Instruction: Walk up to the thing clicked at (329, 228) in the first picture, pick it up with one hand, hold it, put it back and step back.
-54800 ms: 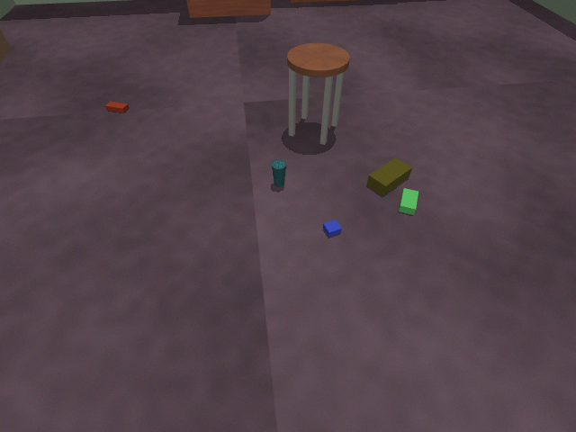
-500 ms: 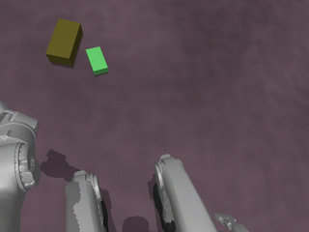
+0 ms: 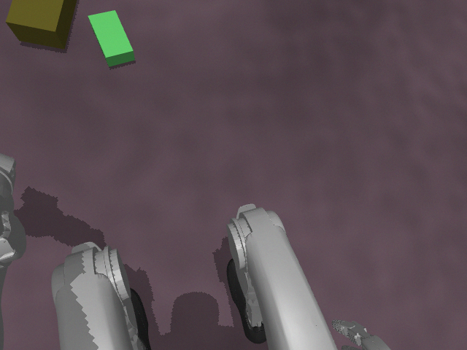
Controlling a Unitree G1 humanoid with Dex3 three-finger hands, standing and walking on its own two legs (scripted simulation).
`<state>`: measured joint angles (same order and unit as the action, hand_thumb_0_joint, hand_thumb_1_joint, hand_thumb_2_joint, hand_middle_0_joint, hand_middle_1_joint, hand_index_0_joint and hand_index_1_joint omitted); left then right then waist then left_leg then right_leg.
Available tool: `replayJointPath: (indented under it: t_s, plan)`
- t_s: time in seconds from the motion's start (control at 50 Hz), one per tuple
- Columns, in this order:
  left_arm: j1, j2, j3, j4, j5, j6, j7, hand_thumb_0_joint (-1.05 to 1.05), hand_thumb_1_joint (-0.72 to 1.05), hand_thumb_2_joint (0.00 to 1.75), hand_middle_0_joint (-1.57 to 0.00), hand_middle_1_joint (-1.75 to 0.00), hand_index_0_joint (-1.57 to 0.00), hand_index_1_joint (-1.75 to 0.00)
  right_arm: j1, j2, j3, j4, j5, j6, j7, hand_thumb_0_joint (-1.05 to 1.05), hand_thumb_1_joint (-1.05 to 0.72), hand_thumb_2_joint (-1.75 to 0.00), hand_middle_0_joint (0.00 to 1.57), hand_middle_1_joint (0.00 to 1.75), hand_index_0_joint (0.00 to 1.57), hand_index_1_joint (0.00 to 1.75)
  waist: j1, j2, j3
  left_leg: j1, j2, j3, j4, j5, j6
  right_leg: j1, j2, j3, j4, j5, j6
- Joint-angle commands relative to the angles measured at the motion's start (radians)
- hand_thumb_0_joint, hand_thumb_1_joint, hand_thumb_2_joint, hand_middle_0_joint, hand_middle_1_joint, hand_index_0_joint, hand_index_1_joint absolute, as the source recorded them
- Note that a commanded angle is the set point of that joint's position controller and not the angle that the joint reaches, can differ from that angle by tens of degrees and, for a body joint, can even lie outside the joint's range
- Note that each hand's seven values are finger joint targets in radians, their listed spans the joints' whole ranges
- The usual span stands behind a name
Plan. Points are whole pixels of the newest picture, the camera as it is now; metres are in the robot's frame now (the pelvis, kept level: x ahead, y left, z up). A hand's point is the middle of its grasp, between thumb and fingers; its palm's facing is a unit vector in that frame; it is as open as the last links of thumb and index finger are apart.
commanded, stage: crouch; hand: left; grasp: from above
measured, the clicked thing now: out of the picture +0.48 +0.33 -0.18
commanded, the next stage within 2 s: lower in 0.66 s
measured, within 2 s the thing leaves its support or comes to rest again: neither
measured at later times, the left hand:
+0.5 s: hand out of the picture +0.47 +0.33 -0.19, palm faces -0.18 -0.38 -0.91, open 8.2 cm
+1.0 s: hand out of the picture +0.47 +0.33 -0.23, palm faces -0.21 -0.37 -0.90, open 8.3 cm
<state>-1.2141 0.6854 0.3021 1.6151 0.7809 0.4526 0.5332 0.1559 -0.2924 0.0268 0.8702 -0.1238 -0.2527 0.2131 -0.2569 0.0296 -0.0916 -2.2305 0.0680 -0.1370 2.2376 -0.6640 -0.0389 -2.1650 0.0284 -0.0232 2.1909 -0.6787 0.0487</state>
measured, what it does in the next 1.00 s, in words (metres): lowers itself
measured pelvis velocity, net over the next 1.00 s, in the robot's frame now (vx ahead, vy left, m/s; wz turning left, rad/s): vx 0.00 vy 0.01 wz -0.07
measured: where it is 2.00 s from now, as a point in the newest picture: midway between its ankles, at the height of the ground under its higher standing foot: (197, 331)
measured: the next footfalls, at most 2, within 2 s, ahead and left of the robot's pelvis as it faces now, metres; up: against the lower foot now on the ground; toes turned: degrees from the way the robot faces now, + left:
none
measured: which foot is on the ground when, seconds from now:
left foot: down 0.00-1.00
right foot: down 0.00-1.00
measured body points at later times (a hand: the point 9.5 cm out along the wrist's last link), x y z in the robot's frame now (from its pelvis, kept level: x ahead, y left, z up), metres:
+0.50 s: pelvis +0.00 +0.00 -0.05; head +0.26 +0.05 +0.32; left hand +0.48 +0.34 -0.14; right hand +0.01 -0.25 -0.15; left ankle +0.08 +0.14 -0.34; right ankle +0.09 -0.13 -0.34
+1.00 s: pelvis +0.00 +0.01 -0.06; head +0.27 +0.06 +0.30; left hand +0.48 +0.34 -0.17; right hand +0.00 -0.26 -0.14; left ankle +0.08 +0.14 -0.34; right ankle +0.09 -0.13 -0.34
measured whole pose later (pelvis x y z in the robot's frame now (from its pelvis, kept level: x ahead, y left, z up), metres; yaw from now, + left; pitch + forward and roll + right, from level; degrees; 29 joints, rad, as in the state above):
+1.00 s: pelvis +0.00 +0.01 -0.06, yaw -4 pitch +33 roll -9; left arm -1.26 0.88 0.35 1.75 0.84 0.38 0.59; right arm 0.16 -0.33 0.15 0.82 -0.18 -0.30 0.28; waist -0.32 -0.03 0.06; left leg -2.35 0.06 -0.22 2.45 -0.68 -0.04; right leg -2.26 0.06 -0.07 2.35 -0.67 0.07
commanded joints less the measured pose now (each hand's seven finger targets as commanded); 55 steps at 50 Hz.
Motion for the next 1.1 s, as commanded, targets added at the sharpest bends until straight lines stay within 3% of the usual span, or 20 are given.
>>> replayJointPath:
  t_s: [0.0,0.06,0.1,0.18,0.28,0.4,0.46,0.66,0.68,0.7,0.78,0.82,0.88,0.94,1.04,1.08]
  plan:
    - [-0.37,0.274,-0.021,-0.119,0.029,-0.013,0.038,0.0,0.71,0.25,-1.14,-0.27,-1.16,-0.25,0.242,-0.213,-0.049,0.004,-0.009,-0.018,0.005,0.0,-0.9,-0.9,0.2,0.3,0.2,0.3,-0.025,0.23,-0.707,0.466,-0.021,0.115,-0.158,0.19,0.055,0.393,0.021,-0.088,-0.237,0.235,-0.056]
    - [-0.372,0.313,-0.003,-0.116,0.033,-0.018,0.038,0.0,0.75,0.26,-1.17,-0.25,-1.18,-0.24,0.239,-0.224,-0.041,0.003,-0.01,-0.021,0.008,0.0,-0.9,-0.9,0.2,0.3,0.2,0.3,-0.006,0.243,-0.696,0.459,-0.02,0.107,-0.142,0.175,0.052,0.357,0.025,-0.101,-0.214,0.205,-0.059]
    - [-0.38,0.306,-0.021,-0.112,0.053,-0.027,0.035,0.0,0.76,0.25,-1.18,-0.25,-1.19,-0.24,0.234,-0.222,-0.03,0.001,-0.019,-0.022,0.011,0.0,-0.91,-0.9,0.2,0.3,0.2,0.3,-0.026,0.27,-0.68,0.46,-0.019,0.103,-0.13,0.178,0.049,0.341,0.029,-0.108,-0.192,0.209,-0.062]
    - [-0.376,0.333,-0.007,-0.105,0.066,-0.038,0.042,0.0,0.8,0.28,-1.21,-0.27,-1.22,-0.26,0.247,-0.232,-0.018,-0.003,-0.025,-0.025,0.018,0.0,-0.91,-0.9,0.2,0.3,0.2,0.3,-0.029,0.271,-0.673,0.43,-0.02,0.098,-0.111,0.176,0.049,0.333,0.033,-0.117,-0.169,0.21,-0.062]
    - [-0.369,0.332,-0.004,-0.085,0.063,-0.03,0.043,0.0,0.81,0.3,-1.23,-0.27,-1.23,-0.26,0.259,-0.254,-0.011,-0.005,-0.029,-0.027,0.03,0.0,-0.91,-0.9,0.2,0.3,0.2,0.3,-0.039,0.299,-0.653,0.443,-0.016,0.083,-0.092,0.192,0.045,0.287,0.036,-0.136,-0.132,0.222,-0.065]
    - [-0.358,0.373,0.009,-0.095,0.071,-0.044,0.042,0.0,0.86,0.34,-1.25,-0.31,-1.26,-0.31,0.26,-0.265,0.004,-0.01,-0.037,-0.031,0.039,0.0,-0.91,-0.9,0.2,0.3,0.2,0.3,-0.035,0.305,-0.624,0.404,-0.019,0.08,-0.073,0.17,0.049,0.266,0.038,-0.142,-0.117,0.198,-0.063]
    - [-0.362,0.364,0.006,-0.096,0.076,-0.049,0.047,0.0,0.85,0.34,-1.26,-0.3,-1.27,-0.3,0.268,-0.266,0.012,-0.009,-0.041,-0.03,0.044,0.0,-0.91,-0.9,0.2,0.3,0.2,0.3,-0.046,0.314,-0.606,0.4,-0.018,0.079,-0.063,0.172,0.046,0.269,0.039,-0.144,-0.109,0.206,-0.064]
    - [-0.343,0.387,0.013,-0.09,0.075,-0.055,0.056,0.0,0.79,0.35,-1.22,-0.3,-1.22,-0.31,0.268,-0.285,0.018,-0.013,-0.044,-0.036,0.056,0.0,-0.91,-0.9,0.2,0.3,0.2,0.3,-0.042,0.318,-0.6,0.397,-0.015,0.07,-0.036,0.184,0.046,0.252,0.047,-0.158,-0.088,0.22,-0.064]
    - [-0.352,0.385,0.019,-0.098,0.074,-0.056,0.058,0.0,0.8,0.35,-1.22,-0.3,-1.22,-0.3,0.274,-0.283,0.019,-0.014,-0.047,-0.037,0.059,0.0,-0.91,-0.9,0.2,0.3,0.2,0.3,-0.056,0.329,-0.593,0.402,-0.016,0.072,-0.029,0.195,0.044,0.252,0.043,-0.157,-0.084,0.231,-0.063]
    - [-0.336,0.396,0.023,-0.088,0.074,-0.055,0.063,0.0,0.79,0.34,-1.22,-0.29,-1.22,-0.29,0.264,-0.289,0.016,-0.015,-0.045,-0.038,0.059,0.0,-0.91,-0.9,0.2,0.3,0.2,0.3,-0.04,0.329,-0.598,0.395,-0.015,0.069,-0.037,0.181,0.044,0.248,0.046,-0.161,-0.081,0.218,-0.065]
    - [-0.33,0.399,0.023,-0.079,0.073,-0.059,0.065,0.0,0.74,0.42,-1.2,-0.33,-1.19,-0.35,0.27,-0.291,0.022,-0.014,-0.045,-0.039,0.064,0.0,-0.91,-0.9,0.2,0.3,0.2,0.3,-0.049,0.323,-0.587,0.386,-0.014,0.066,-0.029,0.187,0.044,0.256,0.046,-0.163,-0.076,0.224,-0.064]
    - [-0.331,0.375,0.006,-0.035,0.072,-0.058,0.064,0.0,0.74,0.41,-1.2,-0.33,-1.18,-0.34,0.269,-0.289,0.034,-0.015,-0.048,-0.04,0.064,0.0,-0.91,-0.9,0.2,0.3,0.2,0.3,-0.073,0.31,-0.538,0.376,-0.013,0.062,-0.02,0.185,0.046,0.238,0.048,-0.166,-0.08,0.226,-0.063]
    - [-0.345,0.406,0.004,-0.008,0.079,-0.069,0.078,0.0,0.74,0.4,-1.19,-0.33,-1.19,-0.34,0.276,-0.309,0.044,-0.013,-0.052,-0.046,0.062,0.0,-0.91,-0.9,0.2,0.3,0.2,0.3,-0.094,0.284,-0.528,0.36,-0.011,0.052,-0.009,0.16,0.051,0.253,0.051,-0.172,-0.084,0.212,-0.06]
    - [-0.345,0.44,0.011,0.014,0.082,-0.086,0.097,0.0,0.74,0.38,-1.18,-0.36,-1.18,-0.36,0.265,-0.317,0.056,-0.016,-0.059,-0.055,0.061,0.0,-0.92,-0.9,0.2,0.3,0.2,0.3,-0.098,0.287,-0.498,0.338,-0.01,0.051,-0.018,0.128,0.051,0.267,0.054,-0.176,-0.093,0.183,-0.059]
    - [-0.351,0.465,0.019,0.018,0.069,-0.092,0.127,0.0,0.73,0.4,-1.16,-0.4,-1.16,-0.39,0.252,-0.323,0.077,-0.036,-0.066,-0.061,0.064,0.0,-0.92,-0.9,0.2,0.3,0.2,0.3,-0.113,0.327,-0.506,0.387,-0.002,0.042,-0.012,0.16,0.044,0.282,0.053,-0.187,-0.09,0.222,-0.06]
    - [-0.341,0.484,0.039,0.018,0.066,-0.093,0.144,0.0,0.71,0.43,-1.13,-0.42,-1.13,-0.42,0.25,-0.327,0.081,-0.038,-0.064,-0.061,0.067,0.0,-0.91,-0.9,0.2,0.3,0.2,0.3,-0.107,0.341,-0.526,0.411,0.001,0.037,-0.013,0.181,0.039,0.292,0.053,-0.194,-0.086,0.238,-0.061]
